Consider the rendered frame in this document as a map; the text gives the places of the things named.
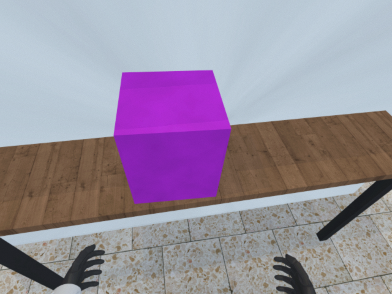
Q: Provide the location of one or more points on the right robot hand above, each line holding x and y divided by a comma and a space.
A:
299, 281

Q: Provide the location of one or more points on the carton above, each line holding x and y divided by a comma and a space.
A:
172, 133

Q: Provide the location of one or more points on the left robot hand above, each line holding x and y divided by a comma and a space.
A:
76, 273

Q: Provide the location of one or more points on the table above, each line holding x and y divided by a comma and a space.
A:
66, 183

